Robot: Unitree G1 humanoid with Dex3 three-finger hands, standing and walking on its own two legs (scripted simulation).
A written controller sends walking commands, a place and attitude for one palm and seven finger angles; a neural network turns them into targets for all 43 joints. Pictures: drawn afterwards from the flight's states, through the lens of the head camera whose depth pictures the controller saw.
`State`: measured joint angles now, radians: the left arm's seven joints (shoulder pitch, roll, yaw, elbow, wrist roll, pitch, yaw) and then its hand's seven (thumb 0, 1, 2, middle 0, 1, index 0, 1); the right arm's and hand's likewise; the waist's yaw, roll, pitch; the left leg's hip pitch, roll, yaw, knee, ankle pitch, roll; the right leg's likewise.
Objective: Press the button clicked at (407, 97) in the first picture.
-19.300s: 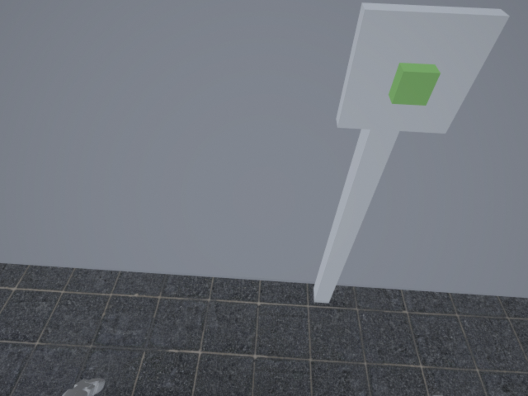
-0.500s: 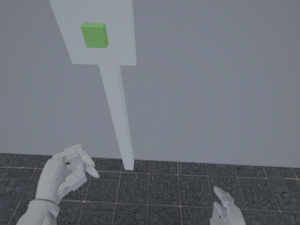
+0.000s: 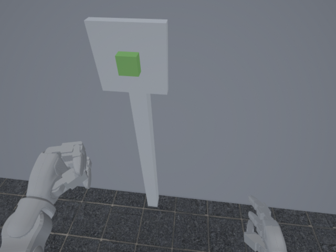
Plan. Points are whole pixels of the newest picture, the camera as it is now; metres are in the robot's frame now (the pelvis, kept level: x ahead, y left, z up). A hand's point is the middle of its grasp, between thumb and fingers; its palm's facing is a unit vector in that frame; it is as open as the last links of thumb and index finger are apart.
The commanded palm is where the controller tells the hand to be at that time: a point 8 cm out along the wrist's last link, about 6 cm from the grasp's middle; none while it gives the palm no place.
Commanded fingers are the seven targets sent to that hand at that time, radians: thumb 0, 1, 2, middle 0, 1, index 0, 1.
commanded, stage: raise the hand and make a fist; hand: left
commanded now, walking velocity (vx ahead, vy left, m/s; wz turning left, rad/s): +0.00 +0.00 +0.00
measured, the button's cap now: (128, 63) +0.53 +0.18 +0.22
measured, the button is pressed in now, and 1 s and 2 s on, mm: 0 0 0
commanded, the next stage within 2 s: aim a knuckle at the button in 0.74 s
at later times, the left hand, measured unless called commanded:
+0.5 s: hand (69, 144) +0.23 +0.21 +0.21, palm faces +0.05 -1.00 -0.08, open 3.1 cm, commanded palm +0.19 +0.25 +0.22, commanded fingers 0.00 0.90 0.90 -1.30 -1.50 -1.30 -1.50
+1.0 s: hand (81, 145) +0.23 +0.19 +0.21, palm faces +0.05 -1.00 -0.06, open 3.1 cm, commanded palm +0.22 +0.23 +0.21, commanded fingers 0.00 0.90 0.90 -1.30 -1.50 -1.30 -1.50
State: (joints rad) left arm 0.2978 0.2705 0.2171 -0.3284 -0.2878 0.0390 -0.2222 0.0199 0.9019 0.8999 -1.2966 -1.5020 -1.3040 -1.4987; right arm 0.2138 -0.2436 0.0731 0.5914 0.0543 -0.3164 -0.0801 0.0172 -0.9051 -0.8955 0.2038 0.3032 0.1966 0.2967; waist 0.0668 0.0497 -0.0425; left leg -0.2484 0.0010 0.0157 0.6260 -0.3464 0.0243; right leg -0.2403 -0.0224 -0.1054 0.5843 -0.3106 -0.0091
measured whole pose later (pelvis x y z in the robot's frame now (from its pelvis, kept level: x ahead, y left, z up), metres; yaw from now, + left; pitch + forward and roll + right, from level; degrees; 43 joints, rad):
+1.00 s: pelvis -0.02 -0.02 +0.01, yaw +0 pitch -6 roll +0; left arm 0.00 0.32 0.31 -0.25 -0.32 0.33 -0.26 0.02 0.90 0.90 -1.30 -1.50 -1.31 -1.50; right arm 0.17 -0.25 0.10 0.65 0.08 -0.25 -0.11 0.02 -0.90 -0.90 0.21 0.30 0.20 0.30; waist 0.08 0.07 -0.01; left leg -0.13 0.01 0.00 0.50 -0.26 0.00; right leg -0.13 -0.01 -0.12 0.48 -0.25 -0.03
